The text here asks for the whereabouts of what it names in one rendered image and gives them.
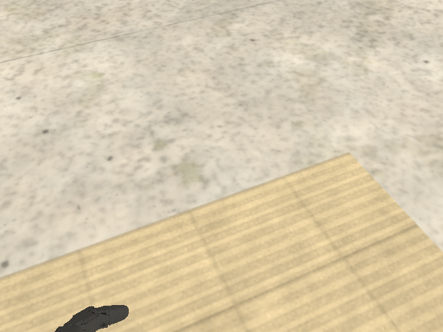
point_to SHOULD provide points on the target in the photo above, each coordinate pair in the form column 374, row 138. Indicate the robot left hand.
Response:
column 91, row 319

